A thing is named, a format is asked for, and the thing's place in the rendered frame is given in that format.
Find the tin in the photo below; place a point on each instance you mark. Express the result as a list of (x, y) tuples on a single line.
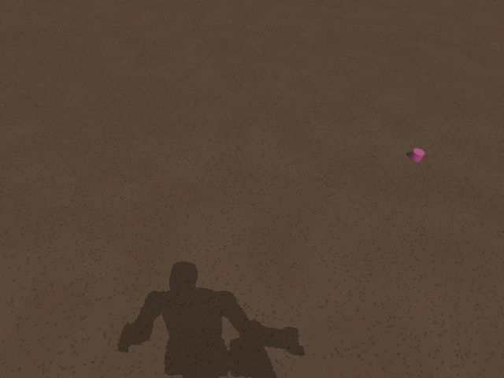
[(417, 154)]

